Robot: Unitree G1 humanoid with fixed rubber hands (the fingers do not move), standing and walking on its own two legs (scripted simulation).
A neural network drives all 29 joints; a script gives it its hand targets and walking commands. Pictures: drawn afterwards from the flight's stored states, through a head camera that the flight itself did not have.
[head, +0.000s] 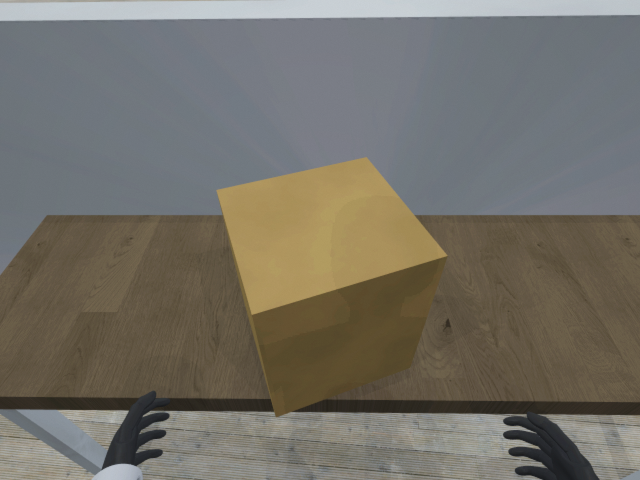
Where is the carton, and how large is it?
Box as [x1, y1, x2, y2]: [216, 157, 447, 416]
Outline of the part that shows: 366,157 216,190 246,310 276,416 405,369 410,366 447,256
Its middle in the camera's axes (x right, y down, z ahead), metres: +0.01 +0.07 +0.53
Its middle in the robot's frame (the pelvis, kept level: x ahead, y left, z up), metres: +0.37 +0.01 +0.05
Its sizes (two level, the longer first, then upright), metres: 0.210 0.200 0.250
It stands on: a table, 0.70 m high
